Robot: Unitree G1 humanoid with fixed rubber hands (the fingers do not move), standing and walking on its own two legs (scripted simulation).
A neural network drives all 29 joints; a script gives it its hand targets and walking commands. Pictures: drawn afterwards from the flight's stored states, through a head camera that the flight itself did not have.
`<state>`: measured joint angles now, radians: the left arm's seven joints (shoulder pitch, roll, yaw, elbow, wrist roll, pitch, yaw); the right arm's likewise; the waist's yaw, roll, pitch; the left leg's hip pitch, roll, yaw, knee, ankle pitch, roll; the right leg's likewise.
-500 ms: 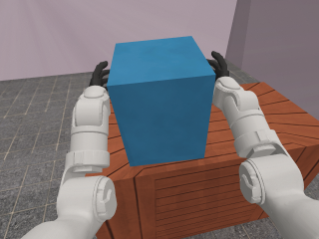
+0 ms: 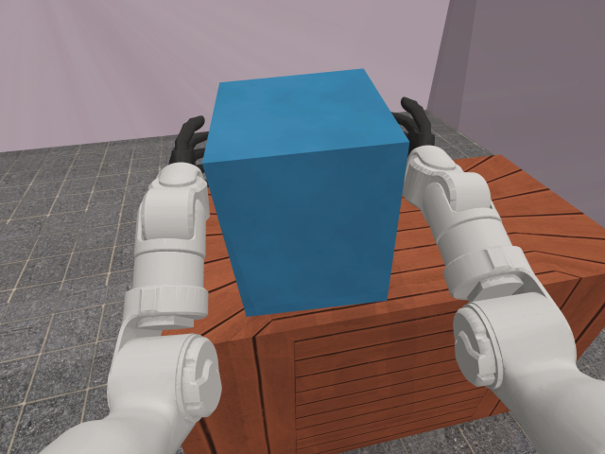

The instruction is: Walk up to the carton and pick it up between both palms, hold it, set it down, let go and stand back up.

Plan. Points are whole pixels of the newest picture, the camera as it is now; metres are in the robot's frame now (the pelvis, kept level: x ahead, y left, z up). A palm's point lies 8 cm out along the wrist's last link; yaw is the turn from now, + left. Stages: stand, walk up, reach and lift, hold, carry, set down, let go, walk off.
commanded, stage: hold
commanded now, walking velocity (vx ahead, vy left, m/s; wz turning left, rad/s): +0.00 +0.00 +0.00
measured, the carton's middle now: (304, 193) +0.40 -0.01 +0.20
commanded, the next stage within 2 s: set down in 0.82 s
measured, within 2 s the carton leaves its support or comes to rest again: neither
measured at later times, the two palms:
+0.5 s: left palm (183, 175) +0.37 +0.14 +0.25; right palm (415, 156) +0.38 -0.15 +0.26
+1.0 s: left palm (184, 175) +0.38 +0.14 +0.24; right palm (412, 155) +0.39 -0.15 +0.26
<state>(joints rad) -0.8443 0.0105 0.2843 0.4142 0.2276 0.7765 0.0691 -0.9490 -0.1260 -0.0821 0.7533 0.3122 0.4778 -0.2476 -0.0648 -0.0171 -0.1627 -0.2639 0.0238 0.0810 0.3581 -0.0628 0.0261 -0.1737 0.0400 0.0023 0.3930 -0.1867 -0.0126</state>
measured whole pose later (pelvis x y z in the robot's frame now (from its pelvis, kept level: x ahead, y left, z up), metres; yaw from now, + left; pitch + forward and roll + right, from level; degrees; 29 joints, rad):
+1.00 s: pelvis +0.00 +0.00 +0.00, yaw +0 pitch -2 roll -1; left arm -0.84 0.01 0.29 0.41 0.23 0.74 0.07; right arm -0.95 -0.12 -0.08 0.75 0.29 0.44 -0.24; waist -0.07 -0.03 -0.14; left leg -0.26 0.02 0.08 0.37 -0.07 0.03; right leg -0.17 0.04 0.00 0.39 -0.19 -0.02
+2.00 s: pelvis +0.02 +0.00 +0.00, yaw +0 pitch -6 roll +0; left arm -0.76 0.01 0.35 0.60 0.27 0.42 0.01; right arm -0.88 0.06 -0.34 0.86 -0.13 0.09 -0.13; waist -0.02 -0.07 0.02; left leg -0.11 0.00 0.08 0.31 -0.09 0.03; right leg -0.02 0.02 0.00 0.35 -0.21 -0.01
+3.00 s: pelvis +0.05 +0.00 +0.01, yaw +0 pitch -1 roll +0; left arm -0.79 0.02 0.41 0.85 0.27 0.19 -0.01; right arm -0.80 0.14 -0.54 0.89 -0.33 -0.07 -0.12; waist -0.05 -0.07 0.02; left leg -0.18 0.00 0.08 0.30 -0.10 0.02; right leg -0.10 0.02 0.00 0.34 -0.23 -0.01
